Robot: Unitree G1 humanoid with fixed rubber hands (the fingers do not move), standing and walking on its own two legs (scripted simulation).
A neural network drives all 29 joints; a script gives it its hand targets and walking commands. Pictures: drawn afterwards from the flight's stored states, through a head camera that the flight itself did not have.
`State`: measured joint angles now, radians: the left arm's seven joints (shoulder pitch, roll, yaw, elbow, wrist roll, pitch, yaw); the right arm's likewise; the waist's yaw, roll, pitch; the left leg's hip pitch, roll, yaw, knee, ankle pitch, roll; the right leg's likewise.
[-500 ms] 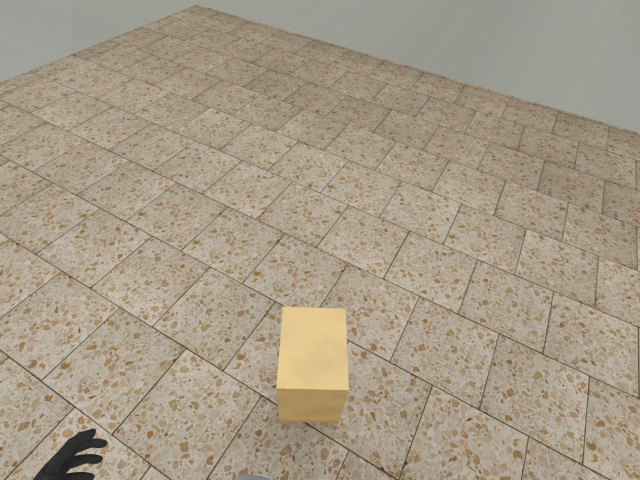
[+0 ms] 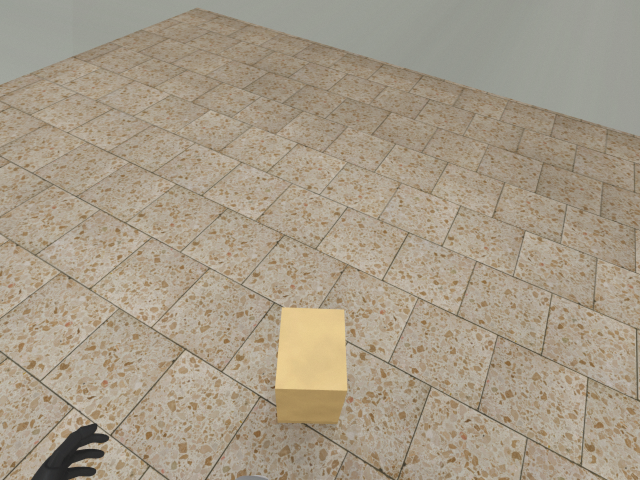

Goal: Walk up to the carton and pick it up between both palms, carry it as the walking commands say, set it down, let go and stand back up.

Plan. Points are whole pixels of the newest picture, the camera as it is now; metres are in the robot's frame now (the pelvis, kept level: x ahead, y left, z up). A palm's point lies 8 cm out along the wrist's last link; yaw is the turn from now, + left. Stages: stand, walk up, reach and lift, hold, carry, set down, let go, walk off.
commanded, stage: walk up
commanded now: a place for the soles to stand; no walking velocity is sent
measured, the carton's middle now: (310, 367) +0.53 +0.02 -0.60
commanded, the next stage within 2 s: none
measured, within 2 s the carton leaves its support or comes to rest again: neither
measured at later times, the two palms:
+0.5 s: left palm out of the picture +0.12 +0.33 -0.08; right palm out of the picture +0.10 -0.33 -0.07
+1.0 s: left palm out of the picture +0.11 +0.32 -0.08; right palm out of the picture +0.10 -0.33 -0.07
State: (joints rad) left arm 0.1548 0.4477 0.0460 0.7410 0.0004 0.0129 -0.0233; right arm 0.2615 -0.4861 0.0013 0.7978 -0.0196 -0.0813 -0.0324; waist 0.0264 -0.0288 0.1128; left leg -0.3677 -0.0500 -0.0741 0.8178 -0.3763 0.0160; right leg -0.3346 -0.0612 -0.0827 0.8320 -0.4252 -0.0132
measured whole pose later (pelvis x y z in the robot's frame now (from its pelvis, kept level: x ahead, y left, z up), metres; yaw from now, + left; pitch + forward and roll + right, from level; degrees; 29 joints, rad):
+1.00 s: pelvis +0.00 +0.00 +0.00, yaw +1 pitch -5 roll +0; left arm 0.19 0.45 0.05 0.74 0.00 0.00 -0.02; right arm 0.26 -0.49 0.00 0.80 -0.02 -0.08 -0.03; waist 0.03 -0.03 0.10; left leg -0.37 -0.06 -0.08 0.81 -0.37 0.02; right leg -0.33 -0.06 -0.08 0.83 -0.42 -0.01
